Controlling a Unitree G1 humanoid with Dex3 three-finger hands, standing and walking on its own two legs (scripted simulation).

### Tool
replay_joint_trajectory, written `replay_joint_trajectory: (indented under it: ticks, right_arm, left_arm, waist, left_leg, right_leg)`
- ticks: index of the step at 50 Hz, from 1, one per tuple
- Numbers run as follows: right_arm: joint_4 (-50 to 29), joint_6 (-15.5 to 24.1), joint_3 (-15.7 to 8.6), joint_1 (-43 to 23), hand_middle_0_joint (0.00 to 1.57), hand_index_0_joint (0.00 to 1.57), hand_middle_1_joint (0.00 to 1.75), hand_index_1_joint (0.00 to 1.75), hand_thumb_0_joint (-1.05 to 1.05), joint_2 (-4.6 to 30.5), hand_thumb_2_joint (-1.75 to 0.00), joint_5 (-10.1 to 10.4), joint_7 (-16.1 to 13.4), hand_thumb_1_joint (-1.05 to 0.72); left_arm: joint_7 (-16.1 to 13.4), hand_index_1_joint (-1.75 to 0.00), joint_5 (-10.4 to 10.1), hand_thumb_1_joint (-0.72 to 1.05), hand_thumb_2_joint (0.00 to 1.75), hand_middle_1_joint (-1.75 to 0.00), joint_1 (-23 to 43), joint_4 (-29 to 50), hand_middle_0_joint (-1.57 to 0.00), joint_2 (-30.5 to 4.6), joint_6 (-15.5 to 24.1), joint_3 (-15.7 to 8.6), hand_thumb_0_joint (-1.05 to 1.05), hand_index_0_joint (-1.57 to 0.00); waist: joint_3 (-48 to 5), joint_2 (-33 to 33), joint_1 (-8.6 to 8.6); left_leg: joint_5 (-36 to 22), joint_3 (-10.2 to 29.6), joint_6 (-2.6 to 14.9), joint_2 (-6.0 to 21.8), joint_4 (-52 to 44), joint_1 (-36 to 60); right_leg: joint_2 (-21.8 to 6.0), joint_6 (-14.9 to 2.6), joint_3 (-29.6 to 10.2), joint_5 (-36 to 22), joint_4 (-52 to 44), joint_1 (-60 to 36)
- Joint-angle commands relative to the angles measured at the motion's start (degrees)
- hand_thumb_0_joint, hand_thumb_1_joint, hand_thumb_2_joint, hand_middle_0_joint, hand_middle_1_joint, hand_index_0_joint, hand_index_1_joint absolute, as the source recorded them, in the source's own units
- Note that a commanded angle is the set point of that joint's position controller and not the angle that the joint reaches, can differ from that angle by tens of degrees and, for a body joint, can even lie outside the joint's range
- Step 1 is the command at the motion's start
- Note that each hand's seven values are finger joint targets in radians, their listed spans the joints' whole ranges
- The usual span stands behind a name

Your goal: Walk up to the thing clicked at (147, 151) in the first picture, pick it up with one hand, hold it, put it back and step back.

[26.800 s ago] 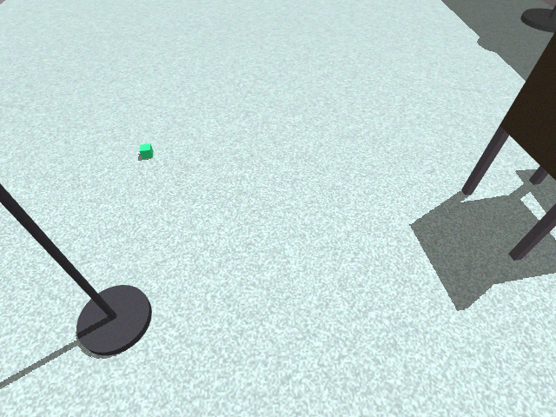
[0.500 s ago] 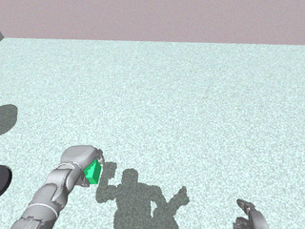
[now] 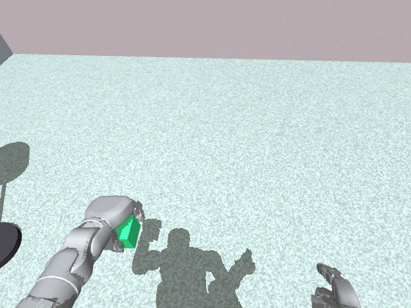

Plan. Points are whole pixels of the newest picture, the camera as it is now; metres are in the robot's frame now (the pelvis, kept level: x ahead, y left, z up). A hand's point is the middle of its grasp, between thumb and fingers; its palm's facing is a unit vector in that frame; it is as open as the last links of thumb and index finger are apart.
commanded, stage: hold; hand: left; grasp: from above
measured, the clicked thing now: (122, 231) +0.30 +0.21 -0.06
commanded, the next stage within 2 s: crouch in 0.38 s
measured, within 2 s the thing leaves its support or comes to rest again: neither
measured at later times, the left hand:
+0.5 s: hand (114, 228) +0.29 +0.22 -0.03, palm faces -0.47 -0.02 -0.88, open 8.4 cm
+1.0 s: hand (133, 240) +0.32 +0.22 -0.18, palm faces -0.41 +0.09 -0.91, open 8.4 cm
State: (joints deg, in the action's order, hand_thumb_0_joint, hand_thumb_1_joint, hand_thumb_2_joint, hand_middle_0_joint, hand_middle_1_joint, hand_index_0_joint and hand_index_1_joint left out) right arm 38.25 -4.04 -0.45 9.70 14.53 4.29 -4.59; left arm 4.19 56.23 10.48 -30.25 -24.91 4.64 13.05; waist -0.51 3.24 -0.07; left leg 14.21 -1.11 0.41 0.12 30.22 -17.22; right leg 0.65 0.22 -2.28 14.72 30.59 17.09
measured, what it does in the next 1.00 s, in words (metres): lowers itself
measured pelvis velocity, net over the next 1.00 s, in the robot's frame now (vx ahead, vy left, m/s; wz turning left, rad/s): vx -0.03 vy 0.00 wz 0.02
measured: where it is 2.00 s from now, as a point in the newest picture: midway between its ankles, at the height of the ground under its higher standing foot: outside the picture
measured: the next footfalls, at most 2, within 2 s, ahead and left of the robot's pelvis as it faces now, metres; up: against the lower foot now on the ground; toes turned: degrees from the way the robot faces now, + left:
none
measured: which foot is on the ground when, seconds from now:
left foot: down 0.00-1.00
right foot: down 0.00-1.00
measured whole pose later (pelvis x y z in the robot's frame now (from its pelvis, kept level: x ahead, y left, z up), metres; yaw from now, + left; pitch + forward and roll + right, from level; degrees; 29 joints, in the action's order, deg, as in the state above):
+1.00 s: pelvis -0.03 +0.00 -0.08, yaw +1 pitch +18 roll -2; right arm 39.1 -4.7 -3.5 10.3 15.6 0.4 -1.1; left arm -16.8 69.1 29.2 -59.5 -23.0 8.5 11.6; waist -7.7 0.7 3.7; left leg 25.9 1.3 0.4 0.4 65.0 -57.6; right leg 1.3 0.5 0.2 26.0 63.2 55.7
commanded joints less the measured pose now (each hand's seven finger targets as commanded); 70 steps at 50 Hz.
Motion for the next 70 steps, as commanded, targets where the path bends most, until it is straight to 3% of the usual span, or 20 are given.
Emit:
replay_joint_trajectory:
  ticks: [1,6,15,16,20,23,25,27,33,37,40,44,45,47,55,57,59,63,66,70]
  right_arm:
    - [-8.0,1.9,-2.7,-5.0,0.2,0.2,0.3,0.3,0.0,6.8,-0.9,-0.2,-0.6,-0.9]
    - [-8.0,1.4,-2.7,-4.8,0.2,0.2,0.3,0.3,0.0,6.8,-0.9,-0.1,-0.5,-0.9]
    - [-8.2,1.4,-3.2,-4.2,0.2,0.2,0.3,0.3,0.0,6.8,-0.9,-0.2,-0.3,-0.9]
    - [-8.0,1.4,-3.3,-4.2,0.2,0.2,0.3,0.3,0.0,7.0,-0.9,-0.1,-0.4,-0.9]
    - [-8.4,1.1,-3.1,-4.3,0.2,0.2,0.3,0.3,0.0,6.9,-0.9,0.0,-0.5,-0.9]
    - [-8.7,0.8,-3.1,-4.5,0.2,0.2,0.3,0.3,0.0,7.0,-0.9,0.1,-0.6,-0.9]
    - [-8.3,0.8,-3.2,-3.8,0.2,0.2,0.3,0.3,0.0,7.0,-0.9,0.0,-0.5,-0.89]
    - [-8.1,0.7,-3.2,-4.0,0.2,0.2,0.3,0.3,0.0,7.0,-0.9,0.0,-0.5,-0.9]
    - [-7.3,-0.1,-3.3,-3.0,0.2,0.2,0.3,0.3,0.0,6.8,-0.9,-0.4,-0.2,-0.9]
    - [-5.9,-0.5,-3.8,-1.6,0.2,0.2,0.3,0.3,0.0,7.1,-0.9,-1.5,0.5,-0.9]
    - [-4.8,-0.4,-5.0,0.7,0.2,0.2,0.3,0.3,0.0,7.9,-0.9,-2.5,1.2,-0.9]
    - [-3.7,-0.2,-5.7,3.4,0.2,0.2,0.3,0.3,0.0,8.3,-0.9,-3.7,2.5,-0.91]
    - [-3.7,-0.1,-5.9,3.8,0.2,0.2,0.3,0.3,0.0,8.4,-0.9,-4.0,2.6,-0.91]
    - [-3.2,0.3,-6.3,4.7,0.2,0.2,0.3,0.3,0.0,9.0,-0.9,-4.3,2.9,-0.91]
    - [-1.7,2.7,-7.1,7.7,0.2,0.2,0.3,0.3,0.0,10.4,-0.9,-5.7,2.2,-0.9]
    - [-1.3,3.3,-7.0,8.0,0.2,0.2,0.3,0.3,0.0,10.2,-0.9,-6.0,1.9,-0.91]
    - [-0.4,3.9,-6.9,8.2,0.2,0.2,0.3,0.3,0.0,10.3,-0.9,-6.2,1.7,-0.9]
    - [-0.6,4.7,-6.8,8.5,0.2,0.2,0.3,0.3,0.0,11.0,-0.9,-6.7,2.2,-0.9]
    - [0.1,5.3,-6.4,9.2,0.2,0.2,0.3,0.3,0.0,11.0,-0.9,-7.1,2.8,-0.9]
    - [0.4,6.2,-5.7,10.0,0.2,0.2,0.3,0.3,0.0,11.3,-0.9,-7.4,3.8,-0.9]
  left_arm:
    - [-2.7,-0.41,-0.4,0.72,0.48,-0.43,17.2,10.3,-1.05,-11.0,-0.2,-6.8,0.0,-1.08]
    - [-3.2,-0.41,0.6,0.71,0.5,-0.43,18.4,8.9,-1.06,-13.1,-0.4,-8.6,0.0,-1.08]
    - [-2.6,-0.44,-0.1,0.74,0.48,-0.48,18.7,9.5,-1.04,-10.2,0.6,-6.1,0.0,-1.08]
    - [-2.6,-0.42,-0.2,0.74,0.47,-0.46,17.9,8.6,-1.05,-11.5,0.5,-7.3,0.0,-1.09]
    - [-2.6,-0.42,-0.4,0.75,0.52,-0.44,19.0,9.3,-1.1,-11.7,1.0,-6.8,0.0,-1.11]
    - [-3.3,-0.4,-0.4,0.75,0.51,-0.42,18.3,8.5,-1.1,-12.9,1.1,-8.6,0.0,-1.11]
    - [-3.4,-0.44,0.0,0.73,0.47,-0.47,18.7,9.4,-1.01,-11.0,1.0,-6.7,0.0,-1.07]
    - [-4.2,-0.44,0.4,0.74,0.52,-0.46,17.7,7.2,-1.08,-11.6,0.7,-7.6,0.0,-1.1]
    - [-7.5,-0.42,2.2,0.77,0.54,-0.43,17.3,1.3,-1.13,-9.5,2.2,-6.5,0.0,-1.14]
    - [-11.8,-0.43,5.3,0.79,0.55,-0.44,22.0,-4.6,-1.15,-9.4,4.2,-6.3,0.0,-1.16]
    - [-15.7,-0.42,8.1,0.77,0.5,-0.43,28.9,-7.2,-1.13,-8.5,4.8,-5.3,0.0,-1.14]
    - [-21.8,-0.43,11.5,0.77,0.49,-0.45,32.6,-17.1,-1.12,-7.4,4.3,-5.5,0.0,-1.14]
    - [-22.8,-0.43,12.0,0.77,0.46,-0.46,35.4,-18.5,-1.11,-6.1,4.1,-4.3,0.0,-1.14]
    - [-24.4,-0.41,12.9,0.79,0.46,-0.44,37.7,-21.6,-1.13,-7.5,3.6,-5.4,0.0,-1.16]
    - [-27.1,-0.4,12.4,0.88,0.52,-0.42,48.2,-26.0,-1.22,-10.4,0.9,-7.5,0.0,-1.23]
    - [-27.3,-0.41,12.0,0.89,0.52,-0.43,53.1,-25.0,-1.22,-9.9,0.4,-7.0,0.0,-1.24]
    - [-27.1,-0.38,12.2,0.87,0.5,-0.39,51.4,-30.2,-1.22,-10.1,-0.6,-7.4,0.0,-1.23]
    - [-25.9,-0.4,11.8,0.85,0.54,-0.4,53.8,-30.9,-1.21,-13.5,-0.4,-9.3,0.0,-1.22]
    - [-25.1,-0.42,11.9,0.88,0.56,-0.43,53.9,-35.3,-1.22,-10.8,0.4,-8.0,0.0,-1.23]
    - [-25.4,-0.43,12.3,0.87,0.59,-0.44,57.1,-35.0,-1.21,-15.0,2.4,-10.3,0.0,-1.22]
  waist:
    - [-13.3,-2.8,0.02]
    - [-13.7,-1.1,-0.57]
    - [-14.6,-1.3,0.14]
    - [-14.2,-1.5,-0.2]
    - [-13.5,-2.1,0.1]
    - [-12.6,-1.7,-0.57]
    - [-14.4,-2.3,0.02]
    - [-13.3,-2.3,-0.24]
    - [-11.2,-5.0,1.02]
    - [-12.7,-4.0,2.08]
    - [-19.7,-1.4,3.64]
    - [-23.0,-1.8,4.37]
    - [-24.0,-2.2,5.43]
    - [-27.1,-0.7,5.18]
    - [-39.8,3.3,6.31]
    - [-42.0,5.0,7.69]
    - [-39.5,3.5,8.01]
    - [-43.5,4.7,8.14]
    - [-40.7,3.3,10.37]
    - [-43.3,3.2,11.15]
  left_leg:
    - [-10.5,-0.4,0.87,-1.4,-3.5,8.0]
    - [-11.8,-0.3,0.65,-1.4,-3.8,8.1]
    - [-11.5,-0.2,0.6,-1.3,-4.2,9.0]
    - [-12.0,0.0,0.55,-1.2,-4.1,8.9]
    - [-11.9,0.1,0.67,-1.1,-4.3,8.7]
    - [-10.3,0.0,0.66,-1.3,-4.7,8.0]
    - [-12.0,-0.1,0.72,-1.2,-4.2,9.2]
    - [-12.7,-0.2,0.64,-1.4,-4.0,8.5]
    - [-10.7,0.0,0.78,-1.3,-1.2,4.1]
    - [-8.1,0.1,0.46,-1.6,5.6,-2.7]
    - [-9.0,0.1,0.18,-1.3,14.1,-6.4]
    - [-5.0,0.5,0.56,-1.3,25.2,-19.3]
    - [-3.2,0.6,0.56,-1.4,27.3,-22.8]
    - [-1.6,0.6,0.58,-1.4,31.3,-27.2]
    - [6.9,3.9,0.25,-0.7,42.8,-39.1]
    - [9.6,4.3,0.05,-0.6,45.2,-41.8]
    - [12.8,4.9,0.09,-0.5,47.0,-46.4]
    - [15.3,5.6,0.1,-0.8,51.5,-50.9]
    - [20.0,6.3,0.42,-0.9,55.0,-57.0]
    - [21.5,5.8,0.9,-1.3,60.2,-62.4]
  right_leg:
    - [1.2,-0.59,0.5,-9.3,-5.4,-2.2]
    - [1.2,-0.9,0.7,-10.2,-5.2,-3.2]
    - [1.3,-1.04,0.8,-9.9,-5.7,-3.1]
    - [1.4,-1.0,0.9,-10.1,-5.7,-3.5]
    - [1.3,-0.92,0.9,-10.3,-6.0,-3.1]
    - [1.2,-1.0,0.8,-8.6,-6.4,-3.0]
    - [1.2,-0.89,0.8,-10.4,-5.8,-3.3]
    - [1.2,-0.92,0.9,-11.0,-5.7,-3.1]
    - [1.0,-0.83,1.3,-9.6,-3.6,1.3]
    - [0.8,-0.98,1.4,-7.5,2.6,8.1]
    - [1.0,-1.25,1.4,-8.0,10.5,16.5]
    - [1.1,-1.54,1.7,-4.6,20.1,27.2]
    - [1.1,-1.51,1.7,-3.5,22.1,29.5]
    - [1.2,-1.47,2.1,-1.7,26.1,34.4]
    - [1.2,-2.45,3.8,5.9,41.2,50.5]
    - [0.9,-2.56,4.0,7.8,44.1,54.4]
    - [1.1,-2.5,4.4,10.4,46.5,58.3]
    - [0.9,-2.91,4.8,13.3,52.0,63.5]
    - [0.7,-2.84,5.3,16.6,55.1,69.1]
    - [0.6,-2.65,5.2,18.0,58.9,72.2]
